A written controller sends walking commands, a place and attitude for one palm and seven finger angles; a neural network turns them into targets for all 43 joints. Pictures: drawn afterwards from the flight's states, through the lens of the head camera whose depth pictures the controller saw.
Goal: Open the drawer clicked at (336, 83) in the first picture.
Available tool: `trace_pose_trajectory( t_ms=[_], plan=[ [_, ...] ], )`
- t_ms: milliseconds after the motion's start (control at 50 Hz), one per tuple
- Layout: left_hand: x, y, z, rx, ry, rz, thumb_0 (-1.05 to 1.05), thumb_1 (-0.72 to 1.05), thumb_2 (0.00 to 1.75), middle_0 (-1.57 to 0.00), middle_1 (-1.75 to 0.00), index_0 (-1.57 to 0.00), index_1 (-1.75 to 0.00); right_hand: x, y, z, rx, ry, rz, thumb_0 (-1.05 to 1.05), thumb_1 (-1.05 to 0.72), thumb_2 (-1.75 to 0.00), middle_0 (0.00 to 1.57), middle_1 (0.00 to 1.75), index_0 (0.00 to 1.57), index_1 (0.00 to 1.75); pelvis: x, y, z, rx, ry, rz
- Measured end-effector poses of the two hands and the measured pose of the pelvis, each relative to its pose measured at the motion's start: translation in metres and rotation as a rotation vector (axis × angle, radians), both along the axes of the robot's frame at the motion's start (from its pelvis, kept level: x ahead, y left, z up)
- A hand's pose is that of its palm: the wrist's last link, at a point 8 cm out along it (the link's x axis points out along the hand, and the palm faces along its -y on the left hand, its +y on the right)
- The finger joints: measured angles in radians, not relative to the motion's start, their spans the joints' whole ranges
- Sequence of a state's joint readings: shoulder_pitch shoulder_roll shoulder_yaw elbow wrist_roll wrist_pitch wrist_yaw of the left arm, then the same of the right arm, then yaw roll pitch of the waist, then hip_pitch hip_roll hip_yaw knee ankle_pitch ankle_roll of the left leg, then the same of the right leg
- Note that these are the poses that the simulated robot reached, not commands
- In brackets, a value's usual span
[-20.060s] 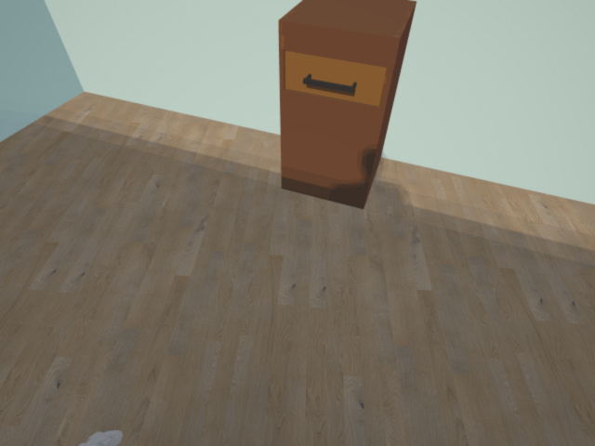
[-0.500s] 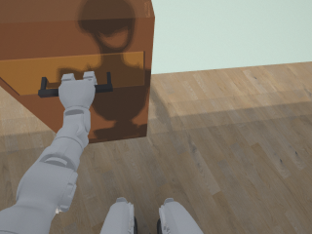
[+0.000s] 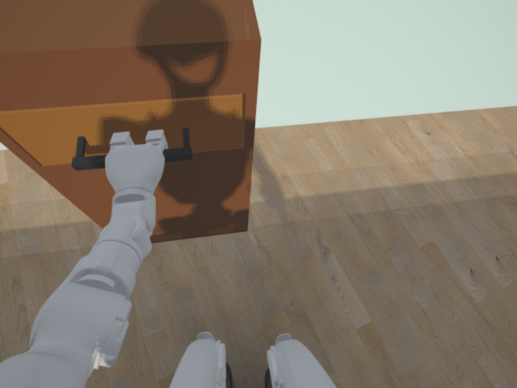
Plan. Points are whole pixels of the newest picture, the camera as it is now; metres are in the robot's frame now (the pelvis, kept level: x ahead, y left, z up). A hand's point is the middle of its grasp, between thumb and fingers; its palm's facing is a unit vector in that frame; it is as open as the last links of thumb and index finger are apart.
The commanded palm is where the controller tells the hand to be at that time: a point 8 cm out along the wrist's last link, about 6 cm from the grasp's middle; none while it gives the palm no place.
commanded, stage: pull the drawer open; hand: left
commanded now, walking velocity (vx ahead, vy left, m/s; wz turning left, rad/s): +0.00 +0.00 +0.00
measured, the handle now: (134, 148) +0.52 +0.19 -0.03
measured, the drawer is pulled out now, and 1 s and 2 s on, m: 0.00 0.01 0.03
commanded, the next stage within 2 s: none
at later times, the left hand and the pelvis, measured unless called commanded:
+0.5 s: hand (146, 186) +0.46 +0.17 -0.06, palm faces -0.05 -0.06 -1.00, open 5.5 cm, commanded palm +0.42 +0.15 -0.01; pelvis +0.02 +0.00 +0.01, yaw +0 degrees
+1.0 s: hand (146, 192) +0.44 +0.17 -0.05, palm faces -0.06 -0.05 -1.00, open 5.6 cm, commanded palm +0.41 +0.16 -0.01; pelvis +0.01 +0.00 +0.01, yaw +0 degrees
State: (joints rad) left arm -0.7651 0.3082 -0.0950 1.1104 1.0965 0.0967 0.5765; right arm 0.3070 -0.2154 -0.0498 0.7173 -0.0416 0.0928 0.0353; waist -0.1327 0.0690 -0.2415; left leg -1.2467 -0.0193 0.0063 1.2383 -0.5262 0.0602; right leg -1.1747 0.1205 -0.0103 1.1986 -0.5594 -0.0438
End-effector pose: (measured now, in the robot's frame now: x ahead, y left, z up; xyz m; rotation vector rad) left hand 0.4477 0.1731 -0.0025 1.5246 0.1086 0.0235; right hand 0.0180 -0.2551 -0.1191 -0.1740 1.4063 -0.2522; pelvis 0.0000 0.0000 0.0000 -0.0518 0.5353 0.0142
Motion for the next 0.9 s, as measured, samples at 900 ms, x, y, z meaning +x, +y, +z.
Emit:
trace_pose_trajectory(
  t_ms=[900],
  plan=[
    [-0.018, -0.001, 0.003, -0.007, 0.007, -0.006, 0.02, 0.79, 0.8, -0.3, -1.35, -0.36, -1.26, 0.033, 0.004, 0.008, 0.021, -0.046, 0.006, 0.01, -0.91, -0.9, 0.2, 0.3, 0.2, 0.29, 0.014, 0.002, 0.011, 0.006, -0.027, -0.013]
  ],
)
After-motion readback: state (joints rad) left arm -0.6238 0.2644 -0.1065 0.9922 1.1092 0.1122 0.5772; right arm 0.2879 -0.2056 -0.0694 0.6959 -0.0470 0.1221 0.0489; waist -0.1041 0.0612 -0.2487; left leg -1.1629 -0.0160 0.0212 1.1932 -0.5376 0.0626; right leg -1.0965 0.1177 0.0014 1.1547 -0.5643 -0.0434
